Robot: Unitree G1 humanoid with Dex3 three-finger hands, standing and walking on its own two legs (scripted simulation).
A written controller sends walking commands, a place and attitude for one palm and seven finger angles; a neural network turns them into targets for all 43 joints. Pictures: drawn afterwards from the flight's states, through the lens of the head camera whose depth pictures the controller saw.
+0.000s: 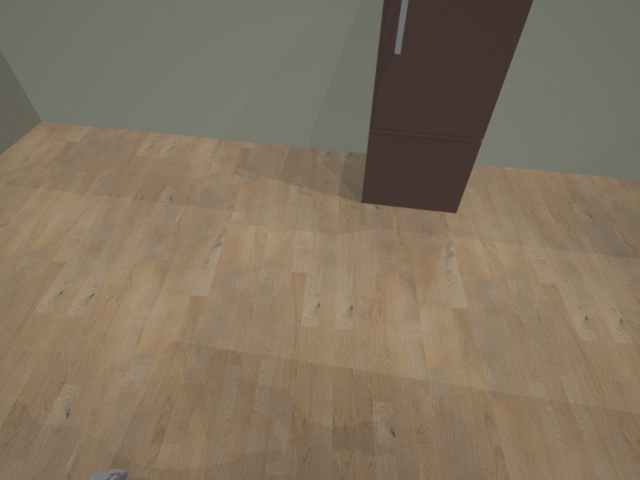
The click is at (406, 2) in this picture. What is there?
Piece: cupboard door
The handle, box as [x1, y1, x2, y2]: [394, 0, 408, 53]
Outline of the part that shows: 408,0 402,0 394,53 400,52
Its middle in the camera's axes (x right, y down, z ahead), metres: +0.25 -0.68 +1.22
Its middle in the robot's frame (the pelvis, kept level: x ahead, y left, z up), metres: +1.39 -0.18 +0.05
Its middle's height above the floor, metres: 0.82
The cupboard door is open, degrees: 0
